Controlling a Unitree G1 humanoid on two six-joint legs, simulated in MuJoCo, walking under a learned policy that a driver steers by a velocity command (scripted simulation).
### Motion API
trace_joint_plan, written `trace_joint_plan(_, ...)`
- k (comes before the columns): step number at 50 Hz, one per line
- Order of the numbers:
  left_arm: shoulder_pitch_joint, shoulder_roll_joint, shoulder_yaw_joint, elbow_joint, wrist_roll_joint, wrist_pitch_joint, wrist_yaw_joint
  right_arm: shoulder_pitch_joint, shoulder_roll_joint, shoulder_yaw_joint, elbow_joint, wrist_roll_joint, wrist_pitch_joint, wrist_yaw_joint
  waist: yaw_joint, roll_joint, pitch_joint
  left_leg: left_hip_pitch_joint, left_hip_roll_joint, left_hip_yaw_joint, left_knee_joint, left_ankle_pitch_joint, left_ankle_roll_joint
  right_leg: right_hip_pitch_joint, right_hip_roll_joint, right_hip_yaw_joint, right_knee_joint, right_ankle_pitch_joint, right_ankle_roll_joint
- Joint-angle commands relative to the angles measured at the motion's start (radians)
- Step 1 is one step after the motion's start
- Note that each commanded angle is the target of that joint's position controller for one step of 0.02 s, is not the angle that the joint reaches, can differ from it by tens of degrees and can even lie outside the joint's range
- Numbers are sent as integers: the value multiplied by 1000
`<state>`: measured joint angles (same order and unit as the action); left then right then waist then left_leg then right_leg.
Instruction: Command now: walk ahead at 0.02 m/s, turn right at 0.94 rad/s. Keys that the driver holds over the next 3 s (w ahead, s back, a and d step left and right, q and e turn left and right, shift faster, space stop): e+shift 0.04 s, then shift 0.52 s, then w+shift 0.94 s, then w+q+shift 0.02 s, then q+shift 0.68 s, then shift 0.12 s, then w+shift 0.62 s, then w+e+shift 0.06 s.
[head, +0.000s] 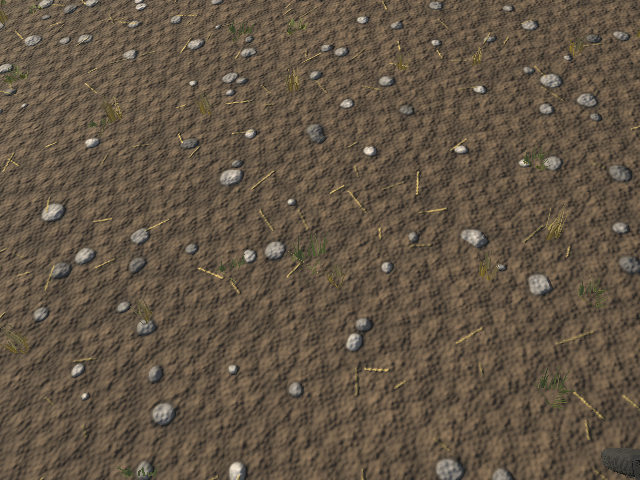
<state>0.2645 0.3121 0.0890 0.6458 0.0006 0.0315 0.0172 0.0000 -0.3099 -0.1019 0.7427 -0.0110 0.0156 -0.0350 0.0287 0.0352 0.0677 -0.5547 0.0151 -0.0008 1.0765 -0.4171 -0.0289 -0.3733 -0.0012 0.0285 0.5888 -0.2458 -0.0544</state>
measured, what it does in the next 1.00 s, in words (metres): walks ahead: left foot, then right foot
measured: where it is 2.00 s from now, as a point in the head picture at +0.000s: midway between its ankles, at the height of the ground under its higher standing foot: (440, 265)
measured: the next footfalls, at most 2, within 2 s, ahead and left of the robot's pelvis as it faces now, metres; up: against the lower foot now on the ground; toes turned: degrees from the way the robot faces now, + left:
left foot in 0.36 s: +0.11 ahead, +0.15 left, +0.00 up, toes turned -14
right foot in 0.60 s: +0.04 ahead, -0.10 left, +0.00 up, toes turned -8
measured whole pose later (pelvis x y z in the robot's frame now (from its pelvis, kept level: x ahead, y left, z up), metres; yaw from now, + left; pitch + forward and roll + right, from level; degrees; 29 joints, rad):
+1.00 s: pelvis +0.18 +0.05 -0.01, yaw -13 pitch +3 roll +1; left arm 0.49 0.29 0.05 0.71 -0.04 -0.06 0.01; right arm 0.10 -0.30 -0.03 0.73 0.02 -0.12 0.04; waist 0.05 -0.04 -0.02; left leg -0.38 -0.01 0.07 0.63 -0.30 0.05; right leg -0.24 -0.04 0.12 0.86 -0.47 -0.01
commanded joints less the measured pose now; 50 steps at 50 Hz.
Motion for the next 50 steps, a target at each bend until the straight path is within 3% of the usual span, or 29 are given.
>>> trace_joint_plan(1, -78, 166, 41, -116, -9, -18, 29, -38, -85, -26, -67, -4, -28, -3, -43, -160, -182, -127, -17, -95, 45, 107, 1, 225, -202, 349, -247, 233, -136)
trace_joint_plan(3, -63, 161, 39, -127, -8, -14, 38, -26, -62, -16, -51, 6, -31, 5, -36, -137, -209, -114, -37, -95, -32, 144, -17, 267, -185, 331, -223, 292, -134)
trace_joint_plan(6, -46, 156, 35, -134, -5, -9, 41, -28, -46, -2, -40, 11, -26, 13, -13, -157, -210, -67, -35, -90, -166, 153, -44, 279, -178, 330, -201, 292, -140)
trace_joint_plan(10, -57, 153, 25, -144, 10, 1, 25, -14, -63, 2, -32, 17, -24, 26, 7, -190, -181, 38, -24, -73, -260, 99, -45, 214, -184, 369, -185, 286, -162)
trace_joint_plan(13, -80, 144, 15, -147, 11, 6, 10, 9, -75, 4, -31, 19, -31, 35, 12, -194, -169, 106, -20, -59, -329, 56, -31, 199, -186, 402, -155, 364, -172)
trace_joint_plan(15, -104, 133, 7, -146, 3, 8, 5, 35, -72, 8, -28, 18, -38, 43, -2, -193, -167, 166, -20, -48, -435, 82, -16, 201, -171, 414, -128, 403, -162)
trace_joint_plan(17, -124, 109, -3, -141, -9, 6, 5, 88, -63, 13, -15, 6, -49, 52, -44, -167, -162, 320, -5, -45, -675, 322, 17, 154, -118, 392, -103, 311, -103)
trace_joint_plan(18, -93, 78, -11, -137, 6, 0, 6, 102, -106, 8, -20, -14, -52, 50, -25, -79, -174, 402, 98, -141, -705, 475, 52, 107, -58, 338, -36, 160, -44)
trace_joint_plan(19, -15, 61, -15, -131, 21, -9, 3, 78, -171, -2, -28, -21, -48, 43, 49, 127, -166, 444, 237, -290, -701, 692, 149, 22, 74, 206, 76, -131, 16)
trace_joint_plan(20, -55, 85, -9, -140, 26, -15, 5, 62, -110, 17, -18, -25, -47, 40, 29, 207, -148, 373, 315, -389, -731, 634, 269, 2, 68, 144, 97, -247, 63)
trace_joint_plan(21, -90, 122, 2, -133, 18, -15, 10, 44, -82, 25, -28, -18, -50, 38, 3, 162, -132, 378, 294, -373, -736, 586, 279, 4, 41, 132, 147, -255, 84)
trace_joint_plan(23, -139, 98, 3, -128, 10, -5, 12, 63, -106, 22, -19, -4, -52, 30, -26, 138, -136, 435, 260, -324, -717, 598, 252, -30, 28, 116, 181, -259, 109)
trace_joint_plan(25, -120, 59, -8, -111, 3, 2, 7, 59, -111, 24, -9, 5, -48, 25, -17, 111, -140, 442, 235, -272, -695, 652, 233, 3, -2, 94, 149, -257, 125)
trace_joint_plan(28, -79, 16, -19, -62, -3, 0, 2, 56, -85, 33, 2, 16, -28, 31, -6, 116, -148, 420, 152, -169, -651, 650, 183, 155, 16, 20, -134, 0, 117)
trace_joint_plan(29, -58, 15, -21, -45, 2, 3, 0, 97, -66, 40, 14, 13, -27, 33, -15, 105, -191, 398, 128, -155, -675, 411, 159, 242, 25, 7, -172, 45, 104)
trace_joint_plan(31, -40, 76, -5, -49, -2, 2, -4, 151, -105, 31, 20, 17, -31, 44, -47, 58, -148, 275, 87, -167, -714, -238, 134, 229, 20, 4, -47, -227, 39)
trace_joint_plan(32, -13, 91, 2, -43, 0, -10, -10, 122, -113, 31, 9, 23, -37, 45, -23, 26, -71, 213, 71, -146, -707, -378, 123, 141, 4, 42, -78, -403, -4)
trace_joint_plan(33, 8, 91, 1, -43, -5, -33, -12, 80, -109, 33, -11, 34, -49, 45, -3, -3, 4, 165, 62, -127, -664, -372, 116, 94, -34, 101, -145, -462, -41)
trace_joint_plan(34, 40, 95, -1, -32, -9, -58, -11, 38, -80, 39, -32, 43, -66, 42, 12, -75, 41, 120, 41, -85, -582, -280, 103, 100, -84, 184, -220, -477, -73)
trace_joint_plan(36, 135, 147, 13, 0, -12, -93, -14, -35, -17, 53, -71, 51, -109, 45, 41, -248, 61, -42, -26, 27, -353, -23, 84, 237, -250, 500, -403, -579, -171)
trace_joint_plan(38, 180, 143, 11, 2, -10, -110, -15, -88, -34, 52, -106, 67, -139, 61, 62, -248, 85, -210, 25, -50, -213, -79, 126, 321, -338, 645, -449, -517, -227)
trace_joint_plan(40, 164, 127, 7, -14, -13, -110, -16, -69, -33, 59, -104, 64, -152, 78, 55, -197, 30, -249, 61, -53, -264, -40, 144, 412, -312, 530, -415, -372, -185)
trace_joint_plan(42, 150, 139, 9, -22, -24, -100, -16, -71, -34, 63, -96, 46, -153, 93, 50, -186, -9, -82, 31, 4, -403, 22, 122, 342, -244, 378, -403, -255, -145)
trace_joint_plan(44, 114, 150, 7, -33, -36, -93, -20, -1, -25, 67, -69, 38, -148, 105, 4, -189, -36, 178, -21, 75, -498, 171, 89, 174, -194, 260, -394, -184, -129)
trace_joint_plan(46, 108, 131, -2, -35, -33, -96, -20, 160, -64, 47, -15, 41, -136, 94, -80, -160, -82, 481, -65, 113, -501, 210, 85, -9, -157, 180, -297, -70, -103)
trace_joint_plan(47, 80, 104, -14, -44, -22, -106, -19, 307, -96, 28, 22, 47, -129, 80, -163, -150, -133, 654, -50, 96, -490, 180, 105, -101, -124, 131, -146, 64, -73)
trace_joint_plan(48, 18, 44, -34, -77, -6, -119, -17, 528, -173, 2, 65, 40, -125, 63, -274, -3, -210, 874, 114, -134, -566, 21, 166, -284, -52, 51, 235, 84, -10)
trace_joint_plan(49, 57, -38, -56, -136, -39, -144, -3, 588, -258, -11, 60, 17, -129, 66, -229, 270, -278, 961, 354, -720, -797, -399, 314, -520, 42, 71, 589, -273, 31)
trace_joint_plan(50, 31, 26, -44, -132, -77, -151, 1, 498, -195, 7, 43, 17, -130, 67, -200, 160, -175, 897, 386, -829, -865, -532, 336, -671, -9, 114, 754, -231, 23)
